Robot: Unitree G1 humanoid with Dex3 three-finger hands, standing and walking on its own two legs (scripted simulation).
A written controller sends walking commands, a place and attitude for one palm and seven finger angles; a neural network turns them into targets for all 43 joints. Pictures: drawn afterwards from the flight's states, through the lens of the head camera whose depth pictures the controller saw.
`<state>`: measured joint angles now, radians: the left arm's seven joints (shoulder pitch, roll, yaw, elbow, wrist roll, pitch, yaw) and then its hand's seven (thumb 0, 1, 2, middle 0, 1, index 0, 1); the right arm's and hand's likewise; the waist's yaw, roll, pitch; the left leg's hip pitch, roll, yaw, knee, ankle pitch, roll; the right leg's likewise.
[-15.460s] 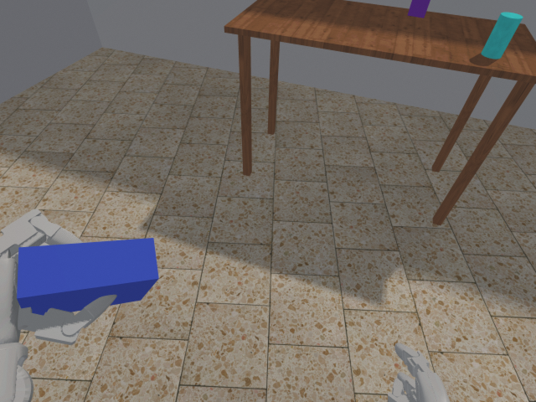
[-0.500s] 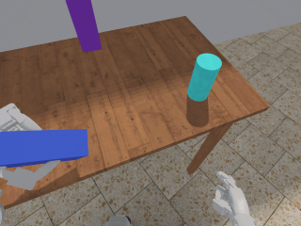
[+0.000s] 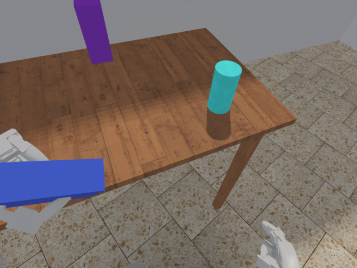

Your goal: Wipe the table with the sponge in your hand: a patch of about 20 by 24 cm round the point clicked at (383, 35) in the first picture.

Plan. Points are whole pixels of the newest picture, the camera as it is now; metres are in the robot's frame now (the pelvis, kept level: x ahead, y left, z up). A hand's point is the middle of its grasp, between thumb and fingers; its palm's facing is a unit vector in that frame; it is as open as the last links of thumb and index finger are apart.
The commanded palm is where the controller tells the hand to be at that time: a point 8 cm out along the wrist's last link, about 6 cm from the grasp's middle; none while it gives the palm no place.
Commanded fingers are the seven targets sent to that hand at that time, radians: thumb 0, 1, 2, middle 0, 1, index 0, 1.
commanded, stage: come to a stop and stand still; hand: left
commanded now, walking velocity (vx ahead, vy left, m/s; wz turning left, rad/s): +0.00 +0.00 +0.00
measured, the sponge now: (68, 181) +0.22 +0.19 +0.15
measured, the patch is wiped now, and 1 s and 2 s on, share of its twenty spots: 0.00 0.00 0.00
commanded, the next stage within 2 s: look again from close up in 1.24 s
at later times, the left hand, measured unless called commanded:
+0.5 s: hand (47, 170) +0.24 +0.23 +0.16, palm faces +0.25 -0.86 -0.45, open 9.0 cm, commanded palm +0.17 +0.28 +0.19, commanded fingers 0.00 0.10 1.30 -1.20 -1.60 -1.20 -1.60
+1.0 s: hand (5, 166) +0.24 +0.30 +0.16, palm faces +0.37 -0.85 -0.37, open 9.0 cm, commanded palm +0.18 +0.33 +0.19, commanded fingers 0.00 0.10 1.30 -1.20 -1.60 -1.20 -1.60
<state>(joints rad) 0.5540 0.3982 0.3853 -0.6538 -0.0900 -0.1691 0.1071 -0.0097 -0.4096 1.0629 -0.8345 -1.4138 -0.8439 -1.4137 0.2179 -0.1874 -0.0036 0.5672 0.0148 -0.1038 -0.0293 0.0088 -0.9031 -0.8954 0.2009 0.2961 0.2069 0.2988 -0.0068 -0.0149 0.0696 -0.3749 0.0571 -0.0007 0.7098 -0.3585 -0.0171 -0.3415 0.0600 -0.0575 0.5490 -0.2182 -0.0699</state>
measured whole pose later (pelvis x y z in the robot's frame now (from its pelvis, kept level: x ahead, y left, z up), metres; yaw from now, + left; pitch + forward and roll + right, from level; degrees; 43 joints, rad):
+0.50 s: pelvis +0.00 +0.01 +0.01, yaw -2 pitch +0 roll +0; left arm 0.45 0.35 0.32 -0.42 -0.04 -0.16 0.06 -0.01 -0.41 1.06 -0.83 -1.42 -0.84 -1.42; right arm 0.19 -0.21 0.00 0.57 0.04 -0.13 0.00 0.01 -0.90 -0.90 0.20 0.30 0.21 0.30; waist -0.02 0.03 0.05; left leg -0.22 0.03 0.07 0.48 -0.26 0.00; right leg -0.28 0.04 -0.01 0.45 -0.17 -0.04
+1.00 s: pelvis +0.02 +0.05 +0.01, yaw +0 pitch -1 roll -1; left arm 0.42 0.36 0.34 -0.43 -0.03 -0.15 0.10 -0.01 -0.41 1.07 -0.83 -1.42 -0.84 -1.42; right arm 0.16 -0.18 0.04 0.54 0.02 -0.11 -0.02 0.01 -0.90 -0.90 0.20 0.30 0.21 0.30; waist 0.02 -0.03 0.05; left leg -0.17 -0.02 0.06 0.45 -0.26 0.05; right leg -0.22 -0.01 -0.02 0.40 -0.17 0.01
